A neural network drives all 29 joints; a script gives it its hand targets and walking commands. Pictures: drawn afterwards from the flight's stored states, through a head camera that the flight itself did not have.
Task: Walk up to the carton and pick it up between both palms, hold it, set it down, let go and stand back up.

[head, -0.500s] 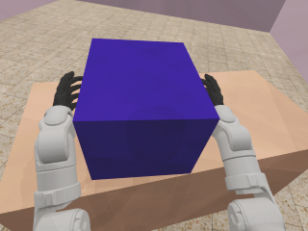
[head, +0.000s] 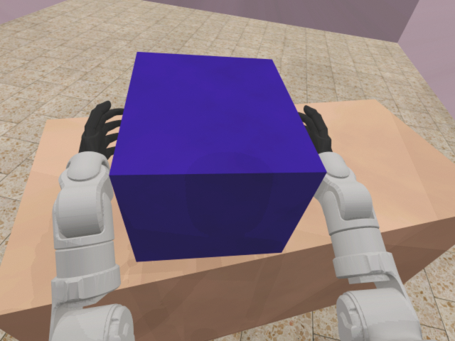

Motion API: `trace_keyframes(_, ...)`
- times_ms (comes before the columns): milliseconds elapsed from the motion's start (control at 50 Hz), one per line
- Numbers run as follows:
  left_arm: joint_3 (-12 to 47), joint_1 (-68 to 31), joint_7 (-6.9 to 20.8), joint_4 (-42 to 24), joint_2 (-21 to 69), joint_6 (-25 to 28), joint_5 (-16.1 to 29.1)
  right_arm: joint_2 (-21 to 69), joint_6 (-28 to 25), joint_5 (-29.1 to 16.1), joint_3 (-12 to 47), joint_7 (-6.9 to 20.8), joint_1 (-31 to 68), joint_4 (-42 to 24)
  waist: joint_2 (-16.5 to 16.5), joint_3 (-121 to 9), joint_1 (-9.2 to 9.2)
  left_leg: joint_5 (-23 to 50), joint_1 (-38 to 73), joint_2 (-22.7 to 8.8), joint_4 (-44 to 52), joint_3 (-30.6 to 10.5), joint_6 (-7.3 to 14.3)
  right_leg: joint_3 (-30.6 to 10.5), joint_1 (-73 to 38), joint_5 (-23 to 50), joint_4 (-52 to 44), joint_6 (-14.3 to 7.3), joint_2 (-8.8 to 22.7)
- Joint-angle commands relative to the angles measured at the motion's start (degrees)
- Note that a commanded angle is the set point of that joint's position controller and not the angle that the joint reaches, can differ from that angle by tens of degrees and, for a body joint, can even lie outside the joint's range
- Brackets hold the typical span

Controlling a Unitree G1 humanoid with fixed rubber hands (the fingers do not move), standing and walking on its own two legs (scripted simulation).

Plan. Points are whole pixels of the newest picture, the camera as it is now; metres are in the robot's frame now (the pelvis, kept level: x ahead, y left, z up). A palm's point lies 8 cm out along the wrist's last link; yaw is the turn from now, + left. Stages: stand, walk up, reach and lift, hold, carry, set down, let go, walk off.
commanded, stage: hold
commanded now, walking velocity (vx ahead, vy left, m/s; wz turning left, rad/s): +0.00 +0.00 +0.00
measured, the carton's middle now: (209, 152) +0.41 +0.01 +0.14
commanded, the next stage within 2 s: none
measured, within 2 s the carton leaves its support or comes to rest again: neither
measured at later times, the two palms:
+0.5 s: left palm (99, 153) +0.34 +0.18 +0.19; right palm (320, 154) +0.35 -0.17 +0.19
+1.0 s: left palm (98, 155) +0.34 +0.19 +0.19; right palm (321, 155) +0.35 -0.17 +0.19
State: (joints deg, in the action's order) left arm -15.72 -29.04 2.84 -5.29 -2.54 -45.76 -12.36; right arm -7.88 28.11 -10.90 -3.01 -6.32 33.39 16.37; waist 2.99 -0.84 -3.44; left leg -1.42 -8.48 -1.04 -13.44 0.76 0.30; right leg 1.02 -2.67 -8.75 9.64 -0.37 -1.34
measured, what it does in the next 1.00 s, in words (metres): stands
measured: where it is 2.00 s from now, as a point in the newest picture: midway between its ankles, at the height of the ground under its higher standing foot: outside the picture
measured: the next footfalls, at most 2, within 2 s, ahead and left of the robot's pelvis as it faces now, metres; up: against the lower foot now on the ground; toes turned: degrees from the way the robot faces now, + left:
none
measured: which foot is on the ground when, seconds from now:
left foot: down 0.00-1.00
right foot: down 0.00-1.00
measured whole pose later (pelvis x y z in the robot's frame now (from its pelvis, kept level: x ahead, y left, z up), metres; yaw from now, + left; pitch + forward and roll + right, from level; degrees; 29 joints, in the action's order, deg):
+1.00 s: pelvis -0.01 +0.00 +0.00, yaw +0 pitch -4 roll -1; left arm -16.0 -29.6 2.8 -3.0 -3.0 -45.3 -11.4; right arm -7.0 28.7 -9.8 -3.8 -6.6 33.5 16.9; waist 2.9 -1.1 -3.4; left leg -1.3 -8.5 -1.3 -13.8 0.4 0.1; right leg 1.4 -2.1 -8.9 10.8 -0.6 -1.6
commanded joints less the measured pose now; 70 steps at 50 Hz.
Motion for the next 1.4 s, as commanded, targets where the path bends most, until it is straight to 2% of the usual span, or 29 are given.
trace_keyframes(0,24.9,-34.3,7.0,-11.1,19.9,4.5,8.9,20.8,-3.8,-4.2,17.7,4.3,40.5,-17.1,-5.4,-26.1,0.16,7.0,26.6,1.3,-3.1,-0.2,-0.4,2.8,11.1,11.2,-2.4,2.4,-1.5)
trace_keyframes(60,25.6,-33.2,6.7,-12.2,20.2,4.1,9.1,20.3,-4.0,-4.3,17.9,4.6,39.9,-18.3,-6.3,-26.6,0.01,10.8,28.6,1.2,-3.9,-0.2,-0.7,2.7,11.0,12.9,-2.8,1.9,-1.6)
trace_keyframes(80,26.6,-34.0,6.7,-14.1,20.1,4.6,10.0,20.5,-4.3,-4.5,18.3,4.6,40.4,-19.7,-6.1,-28.5,-0.66,11.1,28.8,1.2,-4.3,-0.5,-0.7,2.7,11.7,13.1,-2.3,1.9,-1.9)
trace_keyframes(120,26.5,-33.3,6.6,-13.0,20.5,4.5,10.0,20.1,-4.4,-3.7,18.3,4.4,40.8,-21.5,-5.1,-28.5,-0.16,12.0,28.7,1.0,-4.4,-0.9,-0.8,3.1,10.7,14.4,-2.3,2.1,-2.0)
trace_keyframes(140,26.2,-32.7,6.8,-12.6,20.3,4.6,9.9,20.2,-4.0,-3.8,17.9,4.3,39.2,-19.7,-5.4,-27.1,-0.79,11.1,28.9,1.1,-4.4,-0.9,-1.1,2.6,11.1,14.6,-2.3,2.3,-1.9)
trace_keyframes(180,25.2,-33.1,7.4,-11.1,19.8,4.6,10.0,20.7,-4.0,-3.9,18.3,4.3,41.1,-20.0,-3.3,-27.3,-0.13,8.4,27.3,1.4,-3.9,-0.5,0.0,2.6,11.3,13.5,-2.1,2.7,-1.4)
trace_keyframes(240,26.7,-33.9,7.3,-13.7,20.2,4.9,10.4,21.0,-4.0,-4.2,18.6,4.1,39.7,-20.5,-6.2,-28.4,-1.11,11.3,28.8,1.5,-4.5,-0.8,-0.7,2.3,11.1,16.4,-2.0,2.6,-1.5)
trace_keyframes(320,25.8,-35.5,7.3,-11.1,20.0,4.4,10.6,21.2,-3.5,-4.0,17.7,4.2,41.5,-18.2,-5.4,-24.7,-0.74,6.0,25.5,1.6,-3.1,-0.3,-0.6,2.5,11.8,10.8,-2.5,2.6,-1.5)
trace_keyframes(400,25.9,-33.9,7.1,-12.7,20.6,5.2,10.6,22.0,-4.1,-4.7,19.6,4.3,40.5,-20.6,-4.5,-28.0,-0.52,10.9,28.3,1.3,-4.1,-0.9,-0.2,2.6,10.2,17.1,-1.7,2.6,-1.4)
trace_keyframes(420,25.5,-32.9,7.1,-12.2,20.3,5.1,10.3,21.1,-4.0,-5.0,19.8,4.1,40.5,-20.8,-5.4,-28.4,0.37,11.5,28.3,1.5,-4.4,-1.0,-0.3,2.1,9.5,17.5,-1.5,2.7,-1.7)
trace_keyframes(460,23.0,-32.3,7.8,-8.7,19.5,4.7,8.9,20.7,-3.5,-4.3,18.5,4.1,40.3,-18.8,-3.3,-23.9,0.37,8.8,25.3,1.5,-3.3,-0.9,0.0,2.7,9.8,15.6,-1.8,2.7,-1.3)
trace_keyframes(480,24.4,-33.1,7.6,-11.0,19.2,4.9,9.5,20.5,-3.6,-4.1,18.8,4.2,39.3,-18.6,-2.8,-25.7,-0.26,6.6,25.4,1.8,-2.9,-0.6,0.2,2.5,9.5,13.3,-1.9,2.9,-1.2)
trace_keyframes(520,25.1,-34.4,7.5,-11.1,19.9,4.9,9.7,20.3,-3.8,-3.7,17.6,4.2,39.6,-17.2,-5.0,-24.8,-0.96,5.4,26.5,1.7,-2.8,-0.4,-0.1,2.5,11.3,11.7,-2.3,2.5,-1.1)
trace_keyframes(600,25.5,-34.3,7.0,-10.4,19.8,4.7,9.7,21.2,-4.3,-3.4,17.5,4.3,41.6,-19.0,-4.9,-26.5,-0.59,5.3,25.8,1.5,-3.1,0.0,0.1,2.8,12.0,10.9,-2.1,2.5,-1.3)
trace_keyframes(620,25.1,-35.2,7.0,-10.7,20.4,4.6,9.8,21.6,-4.0,-3.6,17.6,4.4,41.2,-17.4,-4.6,-25.7,-0.09,5.8,25.5,1.3,-2.9,-0.3,0.2,2.7,11.1,11.6,-2.1,2.6,-1.4)
trace_keyframes(680,25.8,-34.5,7.5,-11.5,20.3,4.6,10.4,21.6,-3.7,-4.9,18.9,3.7,40.5,-18.8,-6.0,-24.9,-0.93,8.5,26.1,1.7,-3.9,-0.8,-0.4,2.3,10.7,17.0,-1.3,2.4,-1.2)
trace_keyframes(760,25.6,-33.7,7.1,-11.6,19.6,5.0,10.5,21.7,-3.5,-4.2,19.0,3.9,39.5,-19.6,-4.0,-26.3,-0.21,7.7,25.8,1.5,-3.3,-1.3,0.3,2.7,10.8,14.6,-1.2,2.6,-1.2)
trace_keyframes(780,24.2,-32.0,7.5,-8.6,19.3,4.9,9.9,20.9,-3.5,-3.8,18.2,3.9,39.7,-19.5,-3.3,-23.8,-0.32,6.2,25.0,1.4,-2.8,-0.9,0.4,2.3,11.3,13.0,-1.7,2.7,-1.1)
trace_keyframes(820,24.9,-34.1,7.2,-9.7,20.3,5.2,10.1,21.1,-3.7,-4.2,18.1,4.2,41.2,-18.2,-4.5,-25.4,0.09,5.8,24.9,1.3,-2.8,-1.1,0.1,2.7,11.4,10.9,-1.8,2.3,-1.7)
trace_keyframes(840,25.2,-36.1,7.2,-9.9,20.4,5.1,9.6,21.0,-3.6,-3.6,17.5,4.4,41.8,-17.3,-5.3,-24.6,-1.19,5.2,25.8,1.2,-2.9,-0.9,-0.1,2.6,12.0,10.0,-2.2,2.1,-1.5)
trace_keyframes(880,25.9,-37.1,6.8,-10.9,19.3,5.0,10.0,20.9,-3.7,-3.5,17.2,4.6,42.9,-17.9,-5.9,-25.5,-0.67,3.3,26.7,1.4,-2.9,-0.3,-0.2,3.1,13.4,6.8,-2.7,2.0,-1.5)
trace_keyframes(960,25.6,-37.2,6.6,-9.4,20.9,5.3,10.9,22.3,-4.0,-3.0,17.5,4.8,43.2,-18.0,-3.5,-26.1,-0.34,2.9,25.4,1.0,-2.6,-0.4,0.3,3.0,11.7,8.7,-1.9,2.4,-1.2)
trace_keyframes(1040,25.2,-35.7,6.7,-9.6,20.7,5.4,10.5,21.4,-4.0,-3.4,17.3,4.4,41.2,-18.0,-5.9,-27.3,-0.51,7.0,26.4,1.4,-4.1,-0.9,-0.4,2.9,11.4,12.4,-1.8,2.3,-1.2)
trace_keyframes(1100,25.7,-35.2,6.8,-11.1,20.7,5.2,10.3,21.9,-4.0,-3.8,18.3,4.4,40.9,-17.8,-4.7,-26.4,-0.69,6.8,26.5,1.3,-3.4,-0.6,-0.2,3.3,12.1,12.0,-1.9,2.2,-1.8)
trace_keyframes(1120,24.8,-34.4,6.8,-10.2,20.0,4.9,9.0,20.9,-3.8,-3.7,17.4,4.6,40.4,-16.8,-5.9,-24.9,-0.4,6.6,25.8,1.5,-3.1,-0.2,-0.1,2.9,11.3,11.3,-2.2,2.1,-1.6)
trace_keyframes(1220,26.1,-36.3,6.8,-9.5,20.3,4.3,10.7,20.9,-3.6,-3.1,16.1,4.9,41.6,-16.3,-5.2,-24.2,-1.55,2.6,25.3,1.4,-2.7,-0.4,-0.4,3.1,13.3,5.7,-2.8,1.9,-1.4)
trace_keyframes(1300,25.7,-36.0,6.4,-10.5,21.5,4.6,9.9,20.3,-4.1,-3.3,17.5,5.2,43.3,-17.9,-5.3,-26.2,-0.3,7.9,26.5,1.1,-3.5,-0.6,-0.5,3.0,11.3,10.6,-2.5,1.6,-2.0)
trace_keyframes(1340,26.2,-36.5,6.2,-12.7,21.5,4.4,9.8,20.5,-4.3,-4.2,17.6,4.9,42.9,-18.0,-6.2,-28.1,-0.68,9.3,27.2,1.5,-4.5,-0.6,-0.5,3.0,11.2,12.1,-2.1,1.8,-1.9)
trace_keyframes(1380,25.1,-35.0,6.5,-10.6,20.5,4.0,9.5,20.3,-3.9,-3.9,17.6,4.7,40.9,-16.6,-6.1,-25.5,-0.63,7.4,26.3,1.4,-4.0,-0.5,-0.6,2.8,10.9,11.8,-2.3,1.7,-1.5)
